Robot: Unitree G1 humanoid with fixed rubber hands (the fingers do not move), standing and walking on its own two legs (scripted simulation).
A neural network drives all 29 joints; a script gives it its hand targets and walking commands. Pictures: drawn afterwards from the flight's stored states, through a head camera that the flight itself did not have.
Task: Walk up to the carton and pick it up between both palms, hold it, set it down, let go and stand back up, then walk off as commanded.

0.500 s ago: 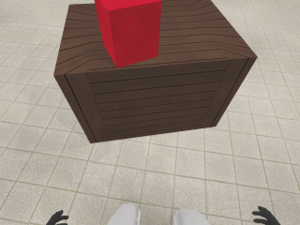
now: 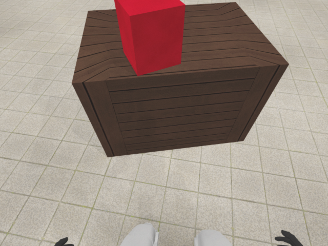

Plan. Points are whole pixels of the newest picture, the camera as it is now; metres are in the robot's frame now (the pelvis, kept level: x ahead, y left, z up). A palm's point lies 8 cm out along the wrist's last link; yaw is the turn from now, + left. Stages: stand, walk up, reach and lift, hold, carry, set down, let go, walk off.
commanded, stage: walk off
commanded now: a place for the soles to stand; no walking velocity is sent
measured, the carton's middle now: (149, 32) +0.88 +0.09 +0.05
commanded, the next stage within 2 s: stand in 0.08 s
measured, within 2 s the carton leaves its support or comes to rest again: neither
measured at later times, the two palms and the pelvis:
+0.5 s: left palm out of the picture +0.08 +0.29 -0.11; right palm out of the picture +0.12 -0.32 -0.09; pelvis +0.03 -0.02 +0.01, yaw -1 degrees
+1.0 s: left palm out of the picture +0.07 +0.28 -0.11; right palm out of the picture +0.10 -0.32 -0.09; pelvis +0.01 -0.02 +0.01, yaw -1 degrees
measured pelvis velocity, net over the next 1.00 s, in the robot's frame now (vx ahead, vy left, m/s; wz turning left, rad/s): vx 0.01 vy -0.02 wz -0.02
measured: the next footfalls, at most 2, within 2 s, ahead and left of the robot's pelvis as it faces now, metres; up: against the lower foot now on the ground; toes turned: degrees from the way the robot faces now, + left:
none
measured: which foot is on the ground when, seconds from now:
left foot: down 0.00-1.00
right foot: down 0.00-1.00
